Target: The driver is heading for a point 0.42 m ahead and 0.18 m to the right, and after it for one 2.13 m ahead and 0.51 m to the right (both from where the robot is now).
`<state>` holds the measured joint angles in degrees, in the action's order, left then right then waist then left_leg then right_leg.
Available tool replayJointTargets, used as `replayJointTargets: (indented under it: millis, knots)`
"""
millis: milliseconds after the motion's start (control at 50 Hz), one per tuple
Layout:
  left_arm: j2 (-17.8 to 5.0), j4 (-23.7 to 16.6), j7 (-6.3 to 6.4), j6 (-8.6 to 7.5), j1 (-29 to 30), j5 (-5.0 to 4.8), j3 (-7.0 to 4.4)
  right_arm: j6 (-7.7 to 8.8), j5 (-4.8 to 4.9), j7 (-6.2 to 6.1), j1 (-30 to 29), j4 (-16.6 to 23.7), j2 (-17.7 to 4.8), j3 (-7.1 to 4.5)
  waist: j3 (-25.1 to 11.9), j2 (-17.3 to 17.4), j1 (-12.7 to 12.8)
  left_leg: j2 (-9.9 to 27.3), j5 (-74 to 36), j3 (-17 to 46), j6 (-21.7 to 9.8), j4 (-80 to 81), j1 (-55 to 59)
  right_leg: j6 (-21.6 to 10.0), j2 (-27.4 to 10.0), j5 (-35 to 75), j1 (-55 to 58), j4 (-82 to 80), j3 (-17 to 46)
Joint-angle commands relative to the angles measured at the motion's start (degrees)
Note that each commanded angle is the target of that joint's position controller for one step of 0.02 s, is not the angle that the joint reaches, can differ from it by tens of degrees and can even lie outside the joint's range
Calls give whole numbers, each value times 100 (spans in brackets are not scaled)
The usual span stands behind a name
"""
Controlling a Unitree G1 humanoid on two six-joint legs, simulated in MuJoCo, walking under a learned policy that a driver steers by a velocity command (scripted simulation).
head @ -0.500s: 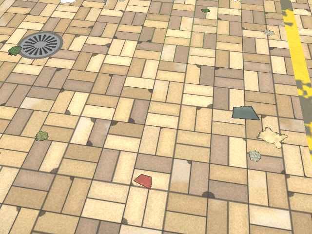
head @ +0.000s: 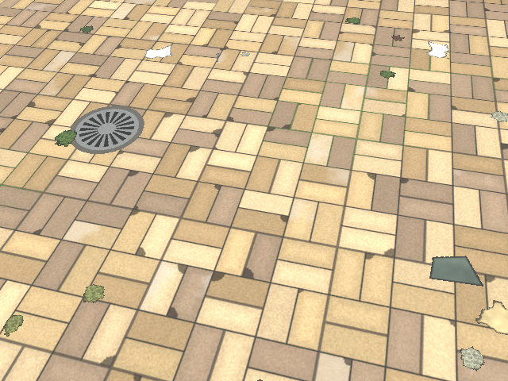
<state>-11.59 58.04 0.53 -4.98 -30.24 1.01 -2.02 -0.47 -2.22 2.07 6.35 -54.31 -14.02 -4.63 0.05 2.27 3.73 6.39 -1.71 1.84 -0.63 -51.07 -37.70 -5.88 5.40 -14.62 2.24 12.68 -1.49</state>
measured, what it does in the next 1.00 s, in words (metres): goes down, turning right: left foot 0.16 m lower, then right foot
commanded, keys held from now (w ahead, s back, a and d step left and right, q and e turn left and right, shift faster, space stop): w+e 1.00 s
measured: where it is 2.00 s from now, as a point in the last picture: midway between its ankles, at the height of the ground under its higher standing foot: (373, 273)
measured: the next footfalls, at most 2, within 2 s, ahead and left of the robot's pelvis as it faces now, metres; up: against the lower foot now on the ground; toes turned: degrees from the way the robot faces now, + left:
left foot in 0.32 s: +0.39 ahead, +0.17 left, -0.16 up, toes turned -8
right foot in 0.80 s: +0.55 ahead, -0.07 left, -0.16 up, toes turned -30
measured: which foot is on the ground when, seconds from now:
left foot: up 0.00-0.30, down 0.32-0.80, up 0.82-1.00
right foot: down 0.00-0.32, up 0.34-0.78, down 0.80-1.00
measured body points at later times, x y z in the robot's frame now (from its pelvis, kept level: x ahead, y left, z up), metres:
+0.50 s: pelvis +0.32 +0.09 -0.17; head +0.35 +0.10 +0.27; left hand +0.42 +0.34 -0.33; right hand +0.29 -0.16 -0.31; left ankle +0.35 +0.18 -0.90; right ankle +0.25 -0.02 -0.75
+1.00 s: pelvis +0.53 -0.02 -0.16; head +0.55 -0.05 +0.29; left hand +0.74 +0.17 -0.29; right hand +0.48 -0.29 -0.30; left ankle +0.64 +0.12 -0.82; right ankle +0.51 -0.05 -0.90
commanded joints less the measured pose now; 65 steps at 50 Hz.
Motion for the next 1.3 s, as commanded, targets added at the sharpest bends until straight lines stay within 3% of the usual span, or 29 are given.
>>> replayJointTargets:
  millis: [20,180,240,280,300,320,340,360,380,400,420,460,480,560,640,700,760,780,800,820,840,860,900,940,980,1140,1200,1260,1300]
  knots:
    - [-920,-96,125,-106,-635,50,-201,196,-17,-19,-1136,620,-574,-127,663,-598,183,-10,-254,81,128,384,-1792,-839,-1673,1611,935,25,1612]
    - [-820,-363,142,-160,-232,151,-190,321,32,87,-1741,1211,-381,1,828,-454,443,-99,-1953,73,-1,2047,-156,-680,-1219,468,-581,1453,1760]
    - [-797,-393,231,-22,-214,230,-173,402,178,85,-1242,1127,-333,42,604,-414,410,-104,-2584,86,19,2943,1220,-346,-915,343,-724,2411,1597]
    - [-899,-391,291,85,-108,251,-198,451,149,-44,144,662,-551,-52,97,-203,-141,-8,-2894,130,11,3611,2211,-348,-671,1119,-266,4246,1611]
    - [-1007,-373,285,150,36,123,-250,482,72,-129,1274,286,-681,-123,-289,93,-736,20,-3478,-96,60,4139,3429,-273,-485,1308,-612,5814,1357]
    - [-910,-255,228,166,-67,-56,-297,462,-51,-135,2031,44,-987,-223,-783,676,-1021,319,-3355,68,105,3633,5100,-171,27,-1441,-1962,7583,1079]
    - [-397,-140,246,176,-1152,-321,-246,569,-241,-17,2374,-50,-1246,-151,-1204,1418,-389,1204,-7207,384,150,1043,6753,53,291,-3955,-3825,9606,1091]
    - [-543,-125,358,144,-1494,-460,-202,554,-10,73,2505,15,-1164,-171,-2113,1457,-370,2062,-7081,1329,-288,593,7593,90,-161,-3266,-4973,9957,1051]
    - [-548,-102,370,172,-1028,-301,-163,495,28,80,2256,153,-822,-118,-1985,784,-509,1958,-4798,1486,-375,1352,6674,151,-480,-2566,-5176,9830,760]
    - [-635,-397,293,268,-310,-74,-158,533,-30,-35,1627,367,-929,-139,-1651,1142,-460,2130,-645,2049,-925,2330,5554,167,-605,-1612,-5440,9563,526]
    - [-759,-565,157,355,382,166,-180,528,-35,-149,1258,511,-691,-79,-1195,716,-454,1952,1115,2245,-1095,3020,4319,147,-827,-1153,-5236,9550,295]
    - [-758,-825,-105,459,1263,252,-242,676,49,-194,957,397,-505,35,-1,495,-227,1659,733,1513,-846,3453,2413,159,-1122,-174,-4575,7807,585]
    - [-519,-1005,-217,509,1643,102,-180,735,65,-220,972,283,-493,58,516,400,-75,1293,664,874,-779,3836,1629,324,-1151,248,-4275,6653,636]
    - [-289,-1081,-376,441,1732,104,-80,802,133,-222,1024,223,-306,93,222,546,72,980,-1221,-204,-827,3757,1980,218,-1057,1321,-3599,4603,397]
    - [-268,-1403,-483,444,2850,47,-3,656,172,-272,1606,137,-468,61,346,219,-322,980,-1124,-742,-638,3968,2872,-39,-907,1443,-3439,3272,-202]
    - [-312,-1621,-500,449,3409,116,0,524,116,-316,2046,48,-633,9,464,62,-560,1053,-1344,-960,-593,3716,3850,-163,-756,742,-3660,2684,-428]
    - [-442,-1556,-441,436,3051,163,-75,385,73,-331,2150,38,-890,-36,80,131,-423,1022,-3419,-1377,-573,2382,4298,-391,-195,-211,-2792,2240,-791]
    - [-558,-1380,-392,399,2421,176,-147,335,91,-324,2139,61,-963,-44,-296,114,-171,983,-3600,-1545,-512,1387,4083,-532,14,-178,-1950,1943,-806]
    - [-894,-1099,-304,361,1382,238,-293,315,116,-304,2003,199,-958,-29,-860,-145,288,880,-2684,-1656,-304,-79,3101,-824,-275,-118,-441,1562,-133]
    - [-1599,-1095,-209,370,1025,237,-468,349,152,-192,2047,620,-342,119,-1463,-1381,129,143,1811,-1691,11,-2111,745,-1478,-2096,-551,1395,1223,2591]
    - [-1823,-1194,-163,465,770,53,-511,382,69,-144,1366,917,-683,28,-1574,-1137,351,-658,3406,-609,139,-3038,-589,-1887,-2690,-381,1734,345,4589]
    - [-1643,-1047,-103,513,937,4,-472,407,53,-140,811,1052,-720,18,-639,-548,291,-241,2870,-155,67,-2883,-1154,-1665,-2478,58,1269,366,3541]
    - [-1204,-1076,-62,449,1613,-46,-368,439,102,-155,1034,915,-603,53,213,-228,-289,91,2285,-132,69,-1740,-361,-1180,-1852,1336,-317,180,2294]
    - [-1039,-1135,-61,312,1885,-86,-306,253,-69,-144,1324,809,-557,54,96,-341,-605,106,2122,-134,203,-1339,439,-1066,-1455,2182,-969,82,1765]
    - [-1142,-1080,-98,217,1695,-116,-341,155,-58,-116,1200,885,-511,40,-15,-310,-642,3,1853,-199,289,-1058,500,-1076,-1294,2518,-1077,48,1612]
    - [-1243,-879,-86,185,640,-94,-406,183,4,-74,-536,1456,-516,97,280,-529,-25,-190,494,-81,386,658,-219,-866,-1203,2002,-527,23,1973]
    - [-1090,-751,-44,134,374,-43,-329,257,18,-34,-838,1537,-439,182,350,-617,126,-289,268,-270,196,1344,-6,-746,-1288,2443,-185,71,1768]
    - [-1187,-700,8,69,424,9,-307,310,47,-20,-654,1541,-573,165,396,-739,-24,-420,613,-362,-161,1843,660,-507,-1523,3101,28,179,1653]
    - [-1313,-676,28,39,569,51,-320,354,77,-82,192,1277,-757,80,39,-717,-422,-775,1130,-516,-418,2112,1753,-322,-1436,4690,158,1089,1333]
Over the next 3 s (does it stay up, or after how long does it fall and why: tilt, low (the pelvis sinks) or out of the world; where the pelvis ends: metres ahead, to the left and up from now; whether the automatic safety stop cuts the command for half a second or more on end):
stays up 1.52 -0.35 -0.18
